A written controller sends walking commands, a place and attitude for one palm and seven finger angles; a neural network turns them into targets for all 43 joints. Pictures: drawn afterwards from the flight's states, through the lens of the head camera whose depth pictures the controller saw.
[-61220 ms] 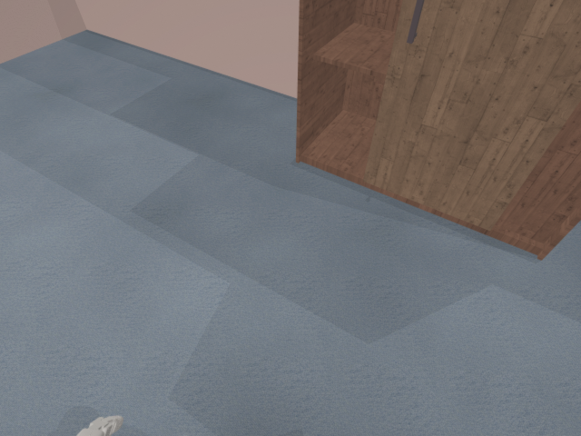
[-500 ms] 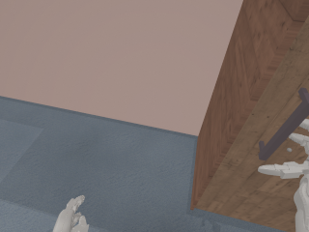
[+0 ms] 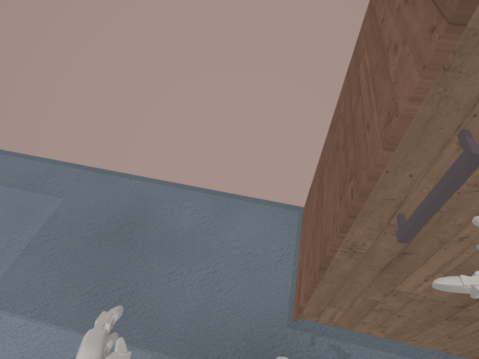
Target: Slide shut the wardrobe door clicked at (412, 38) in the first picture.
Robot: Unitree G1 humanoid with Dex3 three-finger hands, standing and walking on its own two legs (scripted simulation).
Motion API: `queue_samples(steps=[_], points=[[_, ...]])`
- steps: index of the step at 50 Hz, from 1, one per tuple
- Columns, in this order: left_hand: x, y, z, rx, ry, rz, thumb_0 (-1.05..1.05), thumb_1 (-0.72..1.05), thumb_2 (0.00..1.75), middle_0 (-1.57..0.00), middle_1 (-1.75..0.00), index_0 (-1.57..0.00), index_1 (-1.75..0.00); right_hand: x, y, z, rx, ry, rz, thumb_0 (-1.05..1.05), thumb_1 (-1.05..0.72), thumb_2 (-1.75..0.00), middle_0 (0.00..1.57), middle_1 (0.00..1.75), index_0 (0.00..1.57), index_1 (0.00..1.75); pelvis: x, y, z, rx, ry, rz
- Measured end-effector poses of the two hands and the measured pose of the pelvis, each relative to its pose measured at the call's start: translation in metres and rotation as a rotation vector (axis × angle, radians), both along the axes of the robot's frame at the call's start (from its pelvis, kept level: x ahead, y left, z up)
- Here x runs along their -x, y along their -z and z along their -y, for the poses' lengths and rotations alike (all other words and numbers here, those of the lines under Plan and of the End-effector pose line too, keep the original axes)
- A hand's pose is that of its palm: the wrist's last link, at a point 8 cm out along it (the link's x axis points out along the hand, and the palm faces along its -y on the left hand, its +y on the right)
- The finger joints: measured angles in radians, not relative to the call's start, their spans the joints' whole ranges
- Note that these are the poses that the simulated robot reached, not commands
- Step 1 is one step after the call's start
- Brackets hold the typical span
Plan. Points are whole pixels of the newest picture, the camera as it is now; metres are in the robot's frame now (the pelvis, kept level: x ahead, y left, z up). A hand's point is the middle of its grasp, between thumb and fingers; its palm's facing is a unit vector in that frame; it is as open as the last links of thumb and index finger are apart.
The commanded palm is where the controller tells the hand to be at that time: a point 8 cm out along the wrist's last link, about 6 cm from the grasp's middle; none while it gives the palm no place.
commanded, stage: slip the hand off the handle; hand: right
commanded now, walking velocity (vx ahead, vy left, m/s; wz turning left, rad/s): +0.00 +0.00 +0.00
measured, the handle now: (430, 193) +0.36 -0.30 +0.12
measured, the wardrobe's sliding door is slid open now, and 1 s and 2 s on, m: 0.00 0.00 0.00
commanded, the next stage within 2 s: draw the hand back to the body in 0.50 s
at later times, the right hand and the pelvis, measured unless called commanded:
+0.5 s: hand out of the picture +0.18 -0.32 +0.10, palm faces +0.50 +0.83 -0.24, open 14.7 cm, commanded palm +0.13 -0.35 +0.12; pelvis -0.01 +0.00 +0.00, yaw -2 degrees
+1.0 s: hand out of the picture +0.17 -0.30 +0.14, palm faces +0.24 +0.97 -0.05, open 14.7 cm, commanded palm +0.13 -0.34 +0.15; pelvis +0.00 +0.00 +0.00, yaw -1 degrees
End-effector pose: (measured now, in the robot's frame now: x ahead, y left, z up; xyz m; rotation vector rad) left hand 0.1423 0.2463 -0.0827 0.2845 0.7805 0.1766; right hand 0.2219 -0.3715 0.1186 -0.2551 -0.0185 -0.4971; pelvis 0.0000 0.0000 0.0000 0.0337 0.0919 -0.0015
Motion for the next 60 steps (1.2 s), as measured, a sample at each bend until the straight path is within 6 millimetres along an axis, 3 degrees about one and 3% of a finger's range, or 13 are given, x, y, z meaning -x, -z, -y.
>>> queue_samples(steps=[7,16,28,33,42,47,57,60], points=[[0.0,-0.001,0.008,0.009,0.012,0.026,0.01,0.91,0.89,-0.21,-0.3,-0.2,-0.3,0.029,0.006,-0.005,-0.001,0.03,0.001,-0.02,0.55,-0.2,0.25,1.15,0.25,1.15,0.004,0.001,0.003,-0.001,0.002,0.008],[-0.019,-0.01,0.025,0.019,0.074,0.11,0.01,0.9,0.89,-0.21,-0.3,-0.2,-0.3,0.064,0.004,-0.011,0.007,0.034,0.013,-0.02,0.55,-0.2,0.25,1.15,0.25,1.15,0.011,0.002,0.005,-0.006,0.018,0.025],[-0.035,-0.019,0.04,0.029,0.142,0.187,0.01,0.9,0.89,-0.21,-0.3,-0.2,-0.3,0.091,0.005,-0.022,0.005,0.03,-0.008,-0.02,0.55,-0.2,0.25,1.15,0.25,1.15,0.014,0.003,0.004,-0.008,0.033,0.037],[-0.034,-0.016,0.039,0.027,0.15,0.178,0.01,0.9,0.89,-0.21,-0.3,-0.2,-0.3,0.091,0.004,-0.023,-0.02,0.021,0.015,-0.02,0.55,-0.2,0.25,1.15,0.25,1.15,0.014,0.004,0.002,-0.01,0.042,0.038],[-0.03,-0.026,0.031,0.038,0.099,0.244,0.01,0.9,0.89,-0.21,-0.31,-0.2,-0.3,0.071,-0.008,-0.032,-0.183,-0.321,-0.002,-0.02,0.55,-0.2,0.25,1.15,0.25,1.15,0.006,-0.002,0.002,-0.015,0.028,0.068],[-0.033,-0.038,0.026,0.047,0.094,0.298,0.01,0.9,0.89,-0.21,-0.3,-0.2,-0.3,0.075,-0.019,-0.023,-0.191,-0.278,0.015,-0.02,0.55,-0.2,0.25,1.15,0.25,1.15,0.004,-0.004,0.003,-0.011,0.017,0.069],[-0.044,-0.043,0.032,0.037,0.14,0.318,0.01,0.9,0.89,-0.21,-0.3,-0.2,-0.3,0.085,-0.017,-0.04,-0.199,-0.271,0.013,-0.02,0.52,-0.21,0.25,1.13,0.25,1.13,0.004,-0.004,0.006,-0.01,0.034,0.08],[-0.047,-0.044,0.039,0.035,0.161,0.3,0.01,0.9,0.89,-0.21,-0.3,-0.2,-0.3,0.083,-0.027,-0.037,-0.044,-0.16,-0.025,-0.02,0.46,-0.24,0.25,1.1,0.25,1.1,0.005,-0.007,0.006,-0.014,0.032,0.091]])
